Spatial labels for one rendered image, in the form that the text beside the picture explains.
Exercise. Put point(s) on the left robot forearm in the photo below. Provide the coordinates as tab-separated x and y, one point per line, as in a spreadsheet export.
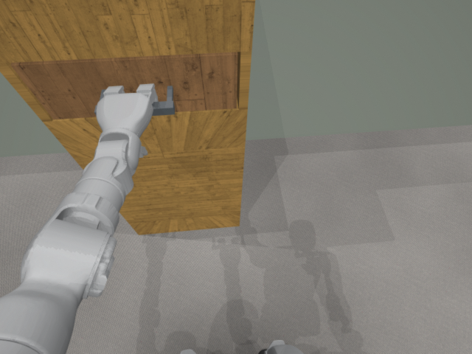
100	193

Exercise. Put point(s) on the handle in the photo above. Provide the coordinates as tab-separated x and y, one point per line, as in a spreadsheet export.
159	108

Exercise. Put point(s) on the cabinet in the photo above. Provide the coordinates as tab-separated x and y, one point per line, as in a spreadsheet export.
192	177

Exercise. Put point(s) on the left robot upper arm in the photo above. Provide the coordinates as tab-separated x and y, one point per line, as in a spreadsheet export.
70	263

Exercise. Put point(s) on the robot right shin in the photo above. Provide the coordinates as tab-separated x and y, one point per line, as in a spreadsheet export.
277	342

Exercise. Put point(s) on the left robot hand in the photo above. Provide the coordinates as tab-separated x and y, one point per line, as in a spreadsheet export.
131	111

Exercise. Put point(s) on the drawer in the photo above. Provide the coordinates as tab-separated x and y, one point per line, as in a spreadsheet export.
70	89

